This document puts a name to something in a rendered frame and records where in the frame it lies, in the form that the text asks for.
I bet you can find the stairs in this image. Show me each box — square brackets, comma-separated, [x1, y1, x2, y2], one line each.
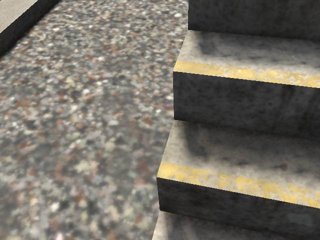
[152, 0, 320, 240]

